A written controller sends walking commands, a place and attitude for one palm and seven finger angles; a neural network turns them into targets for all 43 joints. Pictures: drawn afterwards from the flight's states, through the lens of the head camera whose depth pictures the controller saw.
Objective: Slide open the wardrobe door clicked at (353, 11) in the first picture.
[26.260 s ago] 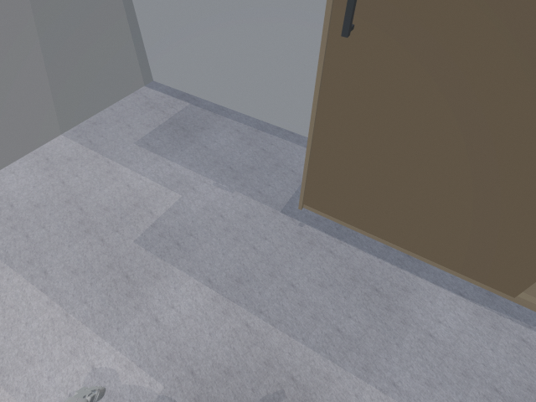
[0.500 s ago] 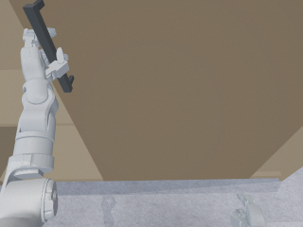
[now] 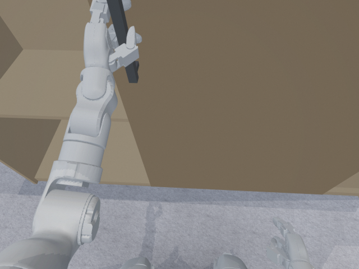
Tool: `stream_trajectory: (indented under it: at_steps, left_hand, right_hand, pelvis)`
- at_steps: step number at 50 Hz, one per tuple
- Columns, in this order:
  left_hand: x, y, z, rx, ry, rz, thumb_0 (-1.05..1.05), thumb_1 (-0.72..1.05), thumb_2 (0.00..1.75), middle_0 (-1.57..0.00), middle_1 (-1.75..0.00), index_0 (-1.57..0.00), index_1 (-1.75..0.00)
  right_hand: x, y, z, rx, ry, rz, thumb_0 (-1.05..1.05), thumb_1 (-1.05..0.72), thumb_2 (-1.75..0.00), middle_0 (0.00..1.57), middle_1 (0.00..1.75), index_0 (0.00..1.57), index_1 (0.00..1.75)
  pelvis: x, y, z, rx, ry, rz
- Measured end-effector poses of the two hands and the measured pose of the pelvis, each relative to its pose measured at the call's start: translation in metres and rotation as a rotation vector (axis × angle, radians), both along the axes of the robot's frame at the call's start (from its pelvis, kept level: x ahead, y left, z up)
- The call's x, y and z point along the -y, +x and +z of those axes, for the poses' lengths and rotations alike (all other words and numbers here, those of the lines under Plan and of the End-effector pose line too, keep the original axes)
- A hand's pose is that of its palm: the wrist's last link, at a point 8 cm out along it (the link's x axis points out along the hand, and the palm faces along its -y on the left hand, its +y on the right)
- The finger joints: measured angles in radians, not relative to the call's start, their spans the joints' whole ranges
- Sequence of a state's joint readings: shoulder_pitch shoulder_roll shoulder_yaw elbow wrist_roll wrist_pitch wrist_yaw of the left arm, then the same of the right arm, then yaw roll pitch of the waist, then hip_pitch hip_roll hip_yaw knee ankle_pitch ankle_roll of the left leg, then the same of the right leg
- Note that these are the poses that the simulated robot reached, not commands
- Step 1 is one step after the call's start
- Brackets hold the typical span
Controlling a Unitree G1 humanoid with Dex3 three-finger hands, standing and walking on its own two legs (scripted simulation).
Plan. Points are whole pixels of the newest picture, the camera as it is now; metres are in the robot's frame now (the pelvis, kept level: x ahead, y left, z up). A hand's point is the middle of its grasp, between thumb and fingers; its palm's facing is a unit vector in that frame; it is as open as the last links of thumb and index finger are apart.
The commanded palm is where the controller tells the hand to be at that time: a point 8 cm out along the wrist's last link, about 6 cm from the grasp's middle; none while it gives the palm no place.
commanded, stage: stop walking and hold the door there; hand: left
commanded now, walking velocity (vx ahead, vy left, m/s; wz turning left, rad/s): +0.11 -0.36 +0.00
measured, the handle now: (125, 29) +0.51 +0.15 +0.23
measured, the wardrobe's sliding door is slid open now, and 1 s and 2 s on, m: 0.68 0.68 0.68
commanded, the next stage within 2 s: loosen the grip on the handle in 0.88 s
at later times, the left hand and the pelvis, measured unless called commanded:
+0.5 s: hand (131, 48) +0.45 +0.13 +0.23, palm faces +0.02 -0.99 -0.12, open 6.7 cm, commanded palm +0.43 +0.14 +0.22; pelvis +0.00 +0.04 +0.02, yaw -2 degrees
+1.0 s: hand (133, 47) +0.45 +0.13 +0.23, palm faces +0.09 -0.98 -0.15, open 6.8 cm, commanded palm +0.43 +0.17 +0.22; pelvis +0.00 +0.02 +0.01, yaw -1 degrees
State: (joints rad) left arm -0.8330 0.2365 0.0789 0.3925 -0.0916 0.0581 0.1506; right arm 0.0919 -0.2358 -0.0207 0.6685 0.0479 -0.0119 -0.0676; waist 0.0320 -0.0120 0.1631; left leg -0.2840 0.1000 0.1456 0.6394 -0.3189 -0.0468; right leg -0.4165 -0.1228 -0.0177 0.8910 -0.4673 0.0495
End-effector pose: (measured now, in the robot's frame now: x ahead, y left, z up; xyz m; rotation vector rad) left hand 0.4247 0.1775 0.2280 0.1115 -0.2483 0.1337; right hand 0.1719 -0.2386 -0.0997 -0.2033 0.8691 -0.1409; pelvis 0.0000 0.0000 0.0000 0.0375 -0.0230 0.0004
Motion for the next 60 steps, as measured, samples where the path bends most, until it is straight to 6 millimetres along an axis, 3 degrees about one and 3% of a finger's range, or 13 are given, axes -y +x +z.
stream_trajectory:
  at_steps: [7, 16, 24, 30, 37, 50, 53, 57, 60]
  left_hand:
    - [-0.003, 0.001, 0.001, -0.012, 0.036, -0.031, -0.02, 0.75, 0.81, -0.45, -1.39, -0.07, -1.31]
    - [-0.008, 0.003, 0.002, -0.015, 0.002, -0.126, 0.0, 0.75, 0.79, -0.43, -1.39, -0.1, -1.34]
    - [-0.007, 0.003, 0.003, -0.031, 0.021, -0.128, 0.01, 0.76, 0.81, -0.42, -1.39, -0.1, -1.36]
    - [-0.002, 0.001, 0.003, -0.026, 0.047, -0.058, -0.01, 0.76, 0.84, -0.43, -1.39, -0.08, -1.34]
    - [-0.001, 0.0, 0.004, -0.042, 0.024, -0.042, 0.0, 0.77, 0.83, -0.43, -1.38, -0.09, -1.32]
    - [-0.002, 0.002, 0.006, -0.056, 0.046, -0.045, 0.0, 0.77, 0.82, -0.4, -1.39, -0.08, -1.31]
    - [-0.009, 0.017, 0.008, -0.119, 0.031, -0.059, -0.02, 0.66, 0.79, -0.44, -1.39, -0.19, -1.37]
    - [-0.014, 0.007, 0.018, -0.117, -0.016, -0.026, -0.01, 0.51, 0.73, -0.48, -1.4, -0.32, -1.42]
    - [-0.012, 0.001, 0.019, -0.104, 0.006, 0.006, 0.0, 0.33, 0.64, -0.46, -1.38, -0.31, -1.38]
  right_hand:
    - [-0.056, -0.01, -0.013, -0.034, 0.125, 0.055, 0.01, -0.9, -0.9, 0.2, 0.3, 0.2, 0.3]
    - [-0.072, -0.016, 0.002, -0.035, 0.066, 0.034, 0.01, -0.9, -0.9, 0.2, 0.3, 0.2, 0.3]
    - [-0.061, -0.015, 0.014, -0.007, 0.062, 0.048, 0.01, -0.9, -0.9, 0.2, 0.3, 0.2, 0.3]
    - [-0.035, -0.007, 0.005, 0.02, 0.056, 0.032, 0.01, -0.9, -0.9, 0.2, 0.3, 0.2, 0.3]
    - [-0.009, -0.009, 0.007, 0.007, -0.021, -0.025, 0.01, -0.9, -0.9, 0.2, 0.3, 0.2, 0.3]
    - [-0.019, -0.016, 0.009, 0.0, 0.011, -0.019, 0.01, -0.9, -0.9, 0.2, 0.3, 0.2, 0.3]
    - [-0.021, -0.027, 0.02, 0.048, 0.019, -0.011, 0.01, -0.9, -0.9, 0.2, 0.3, 0.2, 0.3]
    - [-0.015, -0.056, 0.023, 0.088, 0.026, 0.0, 0.0, -0.9, -0.9, 0.2, 0.3, 0.2, 0.3]
    - [-0.007, -0.09, 0.018, 0.055, 0.025, -0.025, 0.0, -0.9, -0.9, 0.2, 0.3, 0.2, 0.3]
  pelvis:
    - [-0.018, 0.003, 0.005, 0.006, -0.041, 0.012]
    - [-0.049, 0.006, 0.011, 0.003, -0.047, -0.019]
    - [-0.041, 0.003, 0.019, 0.008, -0.073, -0.044]
    - [-0.02, 0.004, 0.01, 0.007, -0.06, -0.026]
    - [-0.019, 0.005, 0.01, 0.001, -0.036, 0.005]
    - [-0.019, 0.005, 0.014, -0.005, -0.039, -0.021]
    - [-0.015, 0.0, 0.015, -0.051, -0.023, -0.012]
    - [-0.016, -0.009, 0.015, -0.056, -0.023, 0.001]
    - [-0.015, -0.021, 0.013, -0.052, -0.025, 0.001]
